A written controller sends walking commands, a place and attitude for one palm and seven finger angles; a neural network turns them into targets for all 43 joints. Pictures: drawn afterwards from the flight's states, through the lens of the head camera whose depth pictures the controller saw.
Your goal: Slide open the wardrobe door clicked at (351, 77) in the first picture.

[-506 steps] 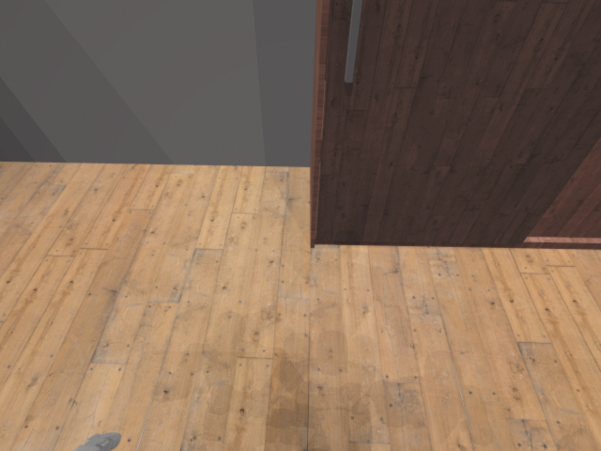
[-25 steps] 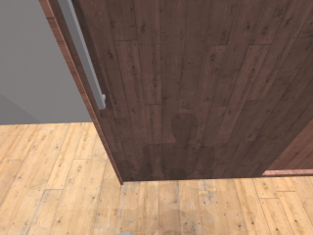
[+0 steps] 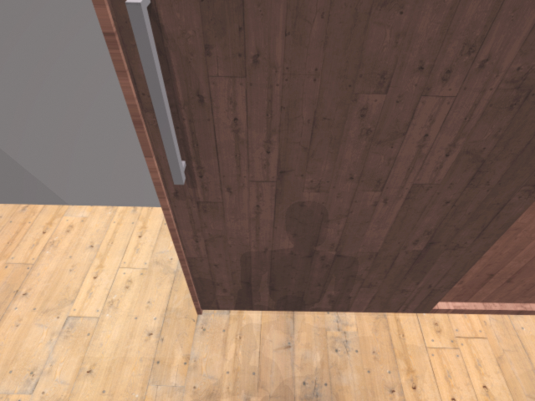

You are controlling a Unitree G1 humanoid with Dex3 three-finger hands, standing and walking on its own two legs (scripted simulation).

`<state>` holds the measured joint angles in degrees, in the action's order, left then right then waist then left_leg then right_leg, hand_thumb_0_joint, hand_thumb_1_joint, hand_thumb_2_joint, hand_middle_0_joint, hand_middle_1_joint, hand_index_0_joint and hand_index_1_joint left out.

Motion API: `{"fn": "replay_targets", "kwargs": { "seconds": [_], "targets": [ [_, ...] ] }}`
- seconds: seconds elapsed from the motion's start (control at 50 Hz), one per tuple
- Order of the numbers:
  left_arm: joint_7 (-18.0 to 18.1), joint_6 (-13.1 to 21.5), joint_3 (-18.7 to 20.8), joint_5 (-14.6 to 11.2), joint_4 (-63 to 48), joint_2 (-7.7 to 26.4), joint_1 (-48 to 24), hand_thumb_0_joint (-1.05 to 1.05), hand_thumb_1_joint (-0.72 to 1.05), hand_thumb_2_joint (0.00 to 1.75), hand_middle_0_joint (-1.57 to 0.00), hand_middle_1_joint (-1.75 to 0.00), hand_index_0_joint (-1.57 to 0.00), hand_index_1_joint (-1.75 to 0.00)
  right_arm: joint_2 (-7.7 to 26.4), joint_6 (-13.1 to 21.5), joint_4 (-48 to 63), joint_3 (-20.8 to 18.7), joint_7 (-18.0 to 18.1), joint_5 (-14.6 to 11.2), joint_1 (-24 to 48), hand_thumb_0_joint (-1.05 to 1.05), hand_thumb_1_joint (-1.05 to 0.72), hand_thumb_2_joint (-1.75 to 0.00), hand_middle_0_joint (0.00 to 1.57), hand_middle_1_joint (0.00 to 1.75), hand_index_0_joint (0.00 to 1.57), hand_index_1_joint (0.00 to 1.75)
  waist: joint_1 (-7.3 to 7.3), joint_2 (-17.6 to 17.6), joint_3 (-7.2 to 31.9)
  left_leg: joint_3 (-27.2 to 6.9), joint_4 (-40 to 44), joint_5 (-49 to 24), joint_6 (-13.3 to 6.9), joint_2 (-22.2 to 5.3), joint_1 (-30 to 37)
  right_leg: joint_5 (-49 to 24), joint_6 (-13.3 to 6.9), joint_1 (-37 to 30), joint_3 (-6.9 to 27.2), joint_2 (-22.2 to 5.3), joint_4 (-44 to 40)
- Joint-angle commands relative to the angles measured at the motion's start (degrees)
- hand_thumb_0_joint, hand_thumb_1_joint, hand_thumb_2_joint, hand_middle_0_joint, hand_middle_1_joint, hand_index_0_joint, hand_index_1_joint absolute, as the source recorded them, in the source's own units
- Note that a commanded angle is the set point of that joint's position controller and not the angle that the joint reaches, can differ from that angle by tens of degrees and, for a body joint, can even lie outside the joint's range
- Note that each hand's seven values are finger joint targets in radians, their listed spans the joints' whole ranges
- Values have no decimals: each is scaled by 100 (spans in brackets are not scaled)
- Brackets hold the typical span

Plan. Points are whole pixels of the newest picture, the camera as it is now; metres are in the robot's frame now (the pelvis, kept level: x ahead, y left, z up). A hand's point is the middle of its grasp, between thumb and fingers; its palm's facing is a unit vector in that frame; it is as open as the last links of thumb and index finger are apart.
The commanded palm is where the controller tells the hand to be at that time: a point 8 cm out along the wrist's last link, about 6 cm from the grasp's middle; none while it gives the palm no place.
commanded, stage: come to a stop and stand still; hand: left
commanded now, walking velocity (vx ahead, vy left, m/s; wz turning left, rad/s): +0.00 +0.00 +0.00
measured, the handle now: (165, 105) +0.53 +0.22 +0.17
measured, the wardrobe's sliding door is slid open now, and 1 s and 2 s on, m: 0.00 0.00 0.00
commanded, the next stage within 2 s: look again from close up in 0.74 s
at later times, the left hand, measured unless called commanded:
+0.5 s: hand out of the picture +0.07 +0.24 -0.16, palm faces +0.03 -0.95 -0.31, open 7.4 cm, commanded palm none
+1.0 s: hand out of the picture +0.04 +0.25 -0.16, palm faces -0.03 -0.95 -0.32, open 7.4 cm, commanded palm none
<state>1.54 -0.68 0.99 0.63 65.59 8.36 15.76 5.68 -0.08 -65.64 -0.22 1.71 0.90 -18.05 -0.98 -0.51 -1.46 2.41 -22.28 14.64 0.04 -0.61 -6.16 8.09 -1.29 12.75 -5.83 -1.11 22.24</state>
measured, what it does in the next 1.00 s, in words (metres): stands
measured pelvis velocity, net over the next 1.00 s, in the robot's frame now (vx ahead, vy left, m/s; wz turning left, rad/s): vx -0.02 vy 0.02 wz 0.00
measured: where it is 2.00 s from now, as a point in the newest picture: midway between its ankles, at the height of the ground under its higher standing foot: outside the picture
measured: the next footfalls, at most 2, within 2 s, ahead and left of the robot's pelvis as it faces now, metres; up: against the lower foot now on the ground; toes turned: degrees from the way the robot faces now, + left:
none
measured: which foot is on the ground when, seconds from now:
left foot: down 0.00-1.00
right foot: down 0.00-1.00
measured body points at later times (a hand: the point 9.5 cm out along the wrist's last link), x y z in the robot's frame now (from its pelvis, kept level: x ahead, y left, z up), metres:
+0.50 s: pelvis -0.01 +0.01 -0.01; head -0.04 +0.01 +0.44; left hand +0.06 +0.29 -0.14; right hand +0.04 -0.27 -0.14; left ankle -0.03 +0.12 -0.74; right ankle +0.05 -0.10 -0.74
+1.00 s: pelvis -0.02 +0.02 +0.00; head -0.02 +0.01 +0.45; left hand +0.04 +0.30 -0.14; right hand +0.03 -0.27 -0.14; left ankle -0.03 +0.12 -0.74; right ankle +0.05 -0.10 -0.74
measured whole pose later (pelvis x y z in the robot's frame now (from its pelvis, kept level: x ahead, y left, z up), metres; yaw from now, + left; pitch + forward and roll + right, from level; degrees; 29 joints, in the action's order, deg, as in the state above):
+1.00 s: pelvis -0.02 +0.02 +0.00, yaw +0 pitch -3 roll +0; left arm 0.5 0.4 -0.5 1.0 60.8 17.6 11.4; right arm 18.2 0.6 -61.7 0.5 -0.7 0.9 -12.3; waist 0.4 0.0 -2.1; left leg 2.8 -22.4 13.4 -1.5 1.1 -6.2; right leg 6.4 -0.1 12.4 -5.2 -2.7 21.7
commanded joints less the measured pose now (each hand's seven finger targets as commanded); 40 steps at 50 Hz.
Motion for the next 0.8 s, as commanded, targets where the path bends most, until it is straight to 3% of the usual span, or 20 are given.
{"fn": "replay_targets", "kwargs": {
  "seconds": [0.0,0.04,0.06,0.08,0.1,0.12,0.14,0.16,0.18,0.22,0.3,0.36,0.56,0.64,0.78],
  "targets": [
    [27,127,38,-2,-146,426,272,0,90,90,-20,-30,-20,-30,569,63,170,-116,44,-29,-412,0,-90,-90,20,30,20,30,56,-80,-395,-456,661,368,-126,-522,-789,637,86,-161,858,-542,-582],
    [33,145,26,-7,-118,396,347,0,90,90,-20,-30,-20,-30,555,79,157,-109,47,-33,-437,0,-90,-90,20,30,20,30,73,-56,-359,-421,616,265,-127,-517,-674,611,74,-84,867,-551,-589],
    [56,295,22,144,-698,1478,184,0,90,90,-20,-30,-20,-30,1441,121,867,-180,-14,34,-101,0,-90,-90,20,30,20,30,312,-191,-823,-571,342,-850,-65,-241,-815,-267,-41,-15,788,-350,59],
    [69,304,129,90,-669,936,381,0,90,90,-20,-30,-20,-30,1307,309,954,-277,51,53,-199,0,-90,-90,20,30,20,30,151,323,378,-508,-64,-837,-118,-541,-634,-229,-123,-426,722,-594,335],
    [66,291,82,68,-726,926,395,0,90,90,-20,-30,-20,-30,1146,314,956,-253,81,18,-203,0,-90,-90,20,30,20,30,176,406,921,-506,-210,-768,-188,-481,-435,-399,-208,-605,774,-612,358],
    [68,287,87,68,-772,832,450,0,90,90,-20,-30,-20,-30,1059,282,968,-260,99,12,-259,0,-90,-90,20,30,20,30,193,225,925,-473,-312,-464,-193,-445,-520,-162,-230,-556,829,-640,266],
    [65,268,96,76,-818,837,441,0,90,90,-20,-30,-20,-30,1072,232,996,-268,102,16,-326,0,-90,-90,20,30,20,30,216,-20,647,-438,-387,-212,-198,-379,-687,185,-250,-364,913,-662,154],
    [60,266,82,75,-867,876,393,0,90,90,-20,-30,-20,-30,1094,182,1047,-245,70,33,-327,0,-90,-90,20,30,20,30,215,-488,279,-379,-429,74,-219,-320,-868,645,-275,-156,1050,-689,-33],
    [59,255,125,81,-914,968,310,0,90,90,-20,-30,-20,-30,1169,160,1059,-276,55,30,-350,0,-90,-90,20,30,20,30,263,-528,-127,-369,-452,225,-218,-272,-973,1149,-292,231,1117,-741,-180],
    [60,256,183,74,-1019,1109,225,0,90,90,-20,-30,-20,-30,1266,162,1083,-289,33,21,-354,0,-90,-90,20,30,20,30,263,-242,-440,-426,-372,200,-256,-310,-1010,1333,-320,570,1141,-708,-206],
    [46,286,214,54,-1106,1311,127,0,90,90,-20,-30,-20,-30,1533,247,1157,-280,20,5,-107,0,-90,-90,20,30,20,30,145,265,-273,-589,-36,-228,-291,-481,-1077,272,-274,38,899,-566,151],
    [29,288,212,48,-1160,1448,-18,0,90,90,-20,-30,-20,-30,1743,265,1217,-277,1,7,162,0,-90,-90,20,30,20,30,77,214,-161,-622,78,-610,-287,-553,-1095,-303,-234,-304,790,-562,247],
    [-37,263,185,46,-1287,1968,-676,0,90,90,-20,-30,-20,-30,2220,196,1227,-256,-133,19,625,0,-90,-90,20,30,20,30,101,-9,-173,-715,525,409,-248,-563,-1106,733,-96,-298,965,-666,-283],
    [-58,260,168,42,-1263,2078,-774,0,90,90,-20,-30,-20,-30,2353,191,1184,-245,-162,19,713,0,-90,-90,20,30,20,30,103,-53,-111,-728,602,530,-234,-554,-1085,841,-55,-313,982,-691,-370],
    [-47,272,109,32,-1113,2104,-790,0,90,90,-20,-30,-20,-30,2388,196,1004,-205,-178,-7,778,0,-90,-90,20,30,20,30,104,32,15,-714,641,130,-214,-600,-907,386,-39,-473,896,-731,-382]
  ]
}}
